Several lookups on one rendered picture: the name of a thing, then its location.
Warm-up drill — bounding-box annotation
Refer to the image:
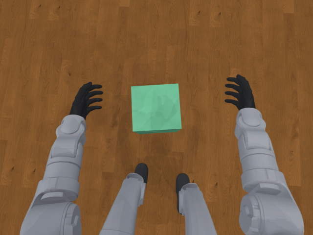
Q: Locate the robot left hand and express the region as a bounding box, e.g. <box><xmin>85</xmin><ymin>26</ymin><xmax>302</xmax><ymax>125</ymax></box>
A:
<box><xmin>69</xmin><ymin>82</ymin><xmax>103</xmax><ymax>120</ymax></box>

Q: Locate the robot right upper arm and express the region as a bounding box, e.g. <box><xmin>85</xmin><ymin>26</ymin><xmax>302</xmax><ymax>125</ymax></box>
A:
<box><xmin>239</xmin><ymin>192</ymin><xmax>303</xmax><ymax>235</ymax></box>

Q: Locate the robot right hand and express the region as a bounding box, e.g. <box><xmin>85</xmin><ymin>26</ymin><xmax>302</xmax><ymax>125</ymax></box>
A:
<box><xmin>225</xmin><ymin>74</ymin><xmax>256</xmax><ymax>110</ymax></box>

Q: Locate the right robot forearm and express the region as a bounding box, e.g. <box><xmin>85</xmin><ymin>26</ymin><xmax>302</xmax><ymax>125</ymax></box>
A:
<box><xmin>234</xmin><ymin>108</ymin><xmax>304</xmax><ymax>235</ymax></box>

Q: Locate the robot right shin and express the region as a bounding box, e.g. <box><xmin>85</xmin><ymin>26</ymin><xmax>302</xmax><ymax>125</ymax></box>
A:
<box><xmin>180</xmin><ymin>183</ymin><xmax>203</xmax><ymax>195</ymax></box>

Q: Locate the carton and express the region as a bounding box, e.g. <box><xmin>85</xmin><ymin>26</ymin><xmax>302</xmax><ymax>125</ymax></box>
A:
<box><xmin>131</xmin><ymin>84</ymin><xmax>181</xmax><ymax>134</ymax></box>

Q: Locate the right robot foot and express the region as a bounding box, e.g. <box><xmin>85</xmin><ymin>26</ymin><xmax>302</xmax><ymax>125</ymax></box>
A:
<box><xmin>176</xmin><ymin>173</ymin><xmax>190</xmax><ymax>215</ymax></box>

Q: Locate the left robot forearm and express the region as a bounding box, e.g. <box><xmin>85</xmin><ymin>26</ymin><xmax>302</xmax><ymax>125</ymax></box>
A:
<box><xmin>20</xmin><ymin>115</ymin><xmax>87</xmax><ymax>235</ymax></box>

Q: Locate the robot left upper arm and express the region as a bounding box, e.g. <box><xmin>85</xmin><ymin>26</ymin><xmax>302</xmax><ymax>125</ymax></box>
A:
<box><xmin>21</xmin><ymin>202</ymin><xmax>82</xmax><ymax>235</ymax></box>

